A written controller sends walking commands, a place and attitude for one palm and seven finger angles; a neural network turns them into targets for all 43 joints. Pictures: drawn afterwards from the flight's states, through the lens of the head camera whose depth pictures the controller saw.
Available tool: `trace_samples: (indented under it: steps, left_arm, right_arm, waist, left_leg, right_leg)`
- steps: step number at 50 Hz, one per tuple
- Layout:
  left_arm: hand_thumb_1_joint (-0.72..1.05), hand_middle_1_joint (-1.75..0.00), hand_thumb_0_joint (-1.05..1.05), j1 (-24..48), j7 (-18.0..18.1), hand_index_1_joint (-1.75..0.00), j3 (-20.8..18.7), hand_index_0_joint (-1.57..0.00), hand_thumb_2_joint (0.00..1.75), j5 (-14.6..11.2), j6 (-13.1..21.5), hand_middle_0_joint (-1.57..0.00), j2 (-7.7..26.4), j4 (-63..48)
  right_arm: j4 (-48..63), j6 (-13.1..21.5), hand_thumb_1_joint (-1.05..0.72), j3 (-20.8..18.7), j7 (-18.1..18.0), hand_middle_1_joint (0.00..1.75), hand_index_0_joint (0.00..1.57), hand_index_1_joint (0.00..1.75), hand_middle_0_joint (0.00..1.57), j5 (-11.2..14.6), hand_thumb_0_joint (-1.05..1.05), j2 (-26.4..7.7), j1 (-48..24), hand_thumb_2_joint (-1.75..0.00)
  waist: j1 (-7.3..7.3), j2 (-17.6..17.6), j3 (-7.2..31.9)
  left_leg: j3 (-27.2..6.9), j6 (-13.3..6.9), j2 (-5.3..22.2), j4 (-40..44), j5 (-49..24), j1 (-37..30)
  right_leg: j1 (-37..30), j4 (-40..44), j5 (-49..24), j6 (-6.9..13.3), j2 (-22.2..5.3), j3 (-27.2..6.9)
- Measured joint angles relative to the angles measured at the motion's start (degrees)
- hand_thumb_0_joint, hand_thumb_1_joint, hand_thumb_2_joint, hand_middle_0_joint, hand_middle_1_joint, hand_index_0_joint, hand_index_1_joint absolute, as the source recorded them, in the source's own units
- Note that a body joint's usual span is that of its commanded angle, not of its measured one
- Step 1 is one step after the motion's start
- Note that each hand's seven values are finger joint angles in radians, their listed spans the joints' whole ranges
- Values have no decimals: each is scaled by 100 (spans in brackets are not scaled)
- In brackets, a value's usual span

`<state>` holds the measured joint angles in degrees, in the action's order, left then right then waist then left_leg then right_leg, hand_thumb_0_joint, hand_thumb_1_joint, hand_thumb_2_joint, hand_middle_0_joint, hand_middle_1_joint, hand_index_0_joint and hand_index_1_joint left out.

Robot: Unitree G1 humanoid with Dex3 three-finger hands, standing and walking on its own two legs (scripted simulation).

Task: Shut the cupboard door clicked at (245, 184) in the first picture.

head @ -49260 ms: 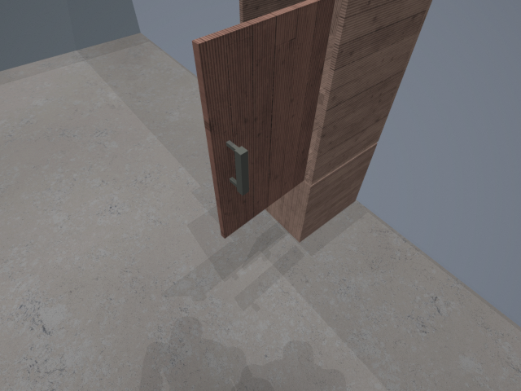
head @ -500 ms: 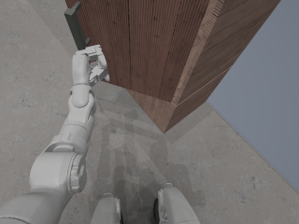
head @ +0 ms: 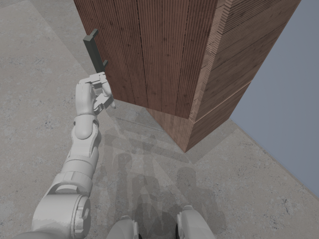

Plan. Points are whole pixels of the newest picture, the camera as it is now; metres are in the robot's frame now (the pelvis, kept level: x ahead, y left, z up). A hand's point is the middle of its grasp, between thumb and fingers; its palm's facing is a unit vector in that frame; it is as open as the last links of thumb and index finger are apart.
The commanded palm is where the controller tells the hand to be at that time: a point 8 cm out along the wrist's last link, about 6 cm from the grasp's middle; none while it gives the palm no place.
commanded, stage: draw the hand back to the body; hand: left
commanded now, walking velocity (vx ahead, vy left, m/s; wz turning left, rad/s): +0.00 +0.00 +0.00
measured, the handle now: (98, 52) +0.66 +0.16 +0.03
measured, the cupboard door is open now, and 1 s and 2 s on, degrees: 34 34 34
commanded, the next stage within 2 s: step back with the hand held close in 1.36 s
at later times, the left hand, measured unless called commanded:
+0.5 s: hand (44, 134) +0.32 +0.19 +0.15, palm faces +0.17 -0.96 -0.23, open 3.2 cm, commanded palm +0.28 +0.24 +0.17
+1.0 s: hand out of the picture +0.22 +0.28 +0.24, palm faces +0.50 -0.75 -0.43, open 6.2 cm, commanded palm +0.17 +0.31 +0.26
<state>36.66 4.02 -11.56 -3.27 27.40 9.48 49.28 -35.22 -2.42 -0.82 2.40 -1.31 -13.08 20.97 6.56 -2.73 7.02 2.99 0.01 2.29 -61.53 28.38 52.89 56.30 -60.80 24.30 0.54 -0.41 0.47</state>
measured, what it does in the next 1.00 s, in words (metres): rises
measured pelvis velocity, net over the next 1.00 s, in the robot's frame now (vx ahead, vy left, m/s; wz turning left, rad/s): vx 0.04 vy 0.01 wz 0.04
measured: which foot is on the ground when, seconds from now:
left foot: down 0.00-1.00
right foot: down 0.00-1.00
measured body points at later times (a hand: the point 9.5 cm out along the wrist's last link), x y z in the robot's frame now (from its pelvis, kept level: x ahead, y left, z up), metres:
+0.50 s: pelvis +0.03 +0.00 +0.07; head +0.03 -0.01 +0.52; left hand +0.30 +0.24 +0.16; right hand +0.23 -0.22 -0.01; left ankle +0.01 +0.12 -0.66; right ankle +0.04 -0.11 -0.66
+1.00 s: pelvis +0.04 +0.01 +0.08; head +0.02 -0.02 +0.53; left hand +0.19 +0.32 +0.27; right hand +0.23 -0.20 -0.01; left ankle +0.01 +0.12 -0.66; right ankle +0.04 -0.11 -0.66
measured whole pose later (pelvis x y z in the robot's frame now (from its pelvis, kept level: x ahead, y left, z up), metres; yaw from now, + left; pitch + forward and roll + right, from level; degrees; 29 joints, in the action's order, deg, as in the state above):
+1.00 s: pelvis +0.04 +0.01 +0.08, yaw +2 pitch -3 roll +0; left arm -26.1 6.4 -19.6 -3.2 4.6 20.2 -20.6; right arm -36.5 4.8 1.3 -4.2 0.2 -12.5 12.2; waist -4.2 -4.7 0.5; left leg 1.3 -0.1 0.7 -24.2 16.3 4.7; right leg 6.9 -23.8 13.7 -0.2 -0.9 2.8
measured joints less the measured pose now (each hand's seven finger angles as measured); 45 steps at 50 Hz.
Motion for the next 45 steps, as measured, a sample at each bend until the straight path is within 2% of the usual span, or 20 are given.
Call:
trace_samples:
  steps: [5,10,15,19,22,26,31,37,45]
  left_arm:
    - [90,-150,2,-1101,-195,-150,217,-130,90,-275,-239,-130,-32,-1056]
    - [90,-150,2,-1743,-506,-150,463,-130,90,-434,-373,-130,91,-1706]
    - [90,-148,2,-2441,-845,-147,615,-128,90,-651,-718,-128,130,-2443]
    - [90,-141,2,-3069,-463,-141,856,-122,90,-225,-1306,-122,307,-3169]
    - [90,-134,2,-3455,-202,-134,904,-115,90,-63,-1719,-116,409,-3618]
    - [90,-124,2,-3958,13,-123,821,-106,90,15,-2093,-106,510,-4282]
    - [90,-110,2,-4511,118,-109,647,-93,90,46,-2320,-93,584,-5054]
    - [90,-92,2,-5140,141,-91,342,-77,90,61,-2420,-77,659,-5823]
    - [89,-68,2,-5910,196,-67,-346,-55,90,39,-2407,-55,913,-6625]
  right_arm:
    - [8,64,-91,25,-162,30,20,30,20,154,1,-25,93,-89]
    - [21,224,-91,9,-295,30,20,30,20,267,1,-111,-106,-90]
    - [182,378,-91,-10,-373,30,20,30,20,366,1,-215,-460,-90]
    - [330,208,-91,12,-576,30,20,30,20,383,1,-117,-822,-90]
    - [393,139,-91,95,-707,30,20,30,20,375,1,-35,-1031,-90]
    - [430,199,-91,223,-782,30,20,30,20,342,1,56,-1157,-90]
    - [360,344,-91,356,-753,30,20,30,20,270,1,125,-1172,-90]
    - [205,474,-91,418,-683,30,20,30,20,192,1,166,-1104,-90]
    - [-16,606,-91,318,-653,30,20,30,20,148,1,125,-936,-90]
  waist:
    - [-189,53,-85]
    - [-316,116,-117]
    - [-458,103,-148]
    - [-575,136,-293]
    - [-659,120,-397]
    - [-773,67,-502]
    - [-922,-10,-596]
    - [-1007,-94,-673]
    - [-1050,-176,-670]
  left_leg:
    - [-34,17,-3,696,-227,-882]
    - [-157,47,-14,1127,-367,-1526]
    - [-166,36,-46,1451,-442,-2079]
    - [-117,34,-99,1943,-596,-2743]
    - [-121,13,-117,2359,-745,-3224]
    - [-153,9,-131,2849,-916,-3786]
    - [-185,-1,-158,3329,-1080,-4319]
    - [-198,-11,-177,3650,-1188,-4660]
    - [-185,-12,-166,3747,-1207,-4806]
  right_leg:
    - [-903,682,-190,14,16,48]
    - [-1630,1170,-308,36,13,178]
    - [-2192,1485,-368,20,-8,192]
    - [-2804,1871,-464,-6,-45,147]
    - [-3287,2269,-594,-16,-50,159]
    - [-3876,2776,-759,-26,-50,199]
    - [-4433,3266,-911,-50,-62,238]
    - [-4783,3587,-1013,-71,-72,257]
    - [-4934,3707,-1048,-81,-58,247]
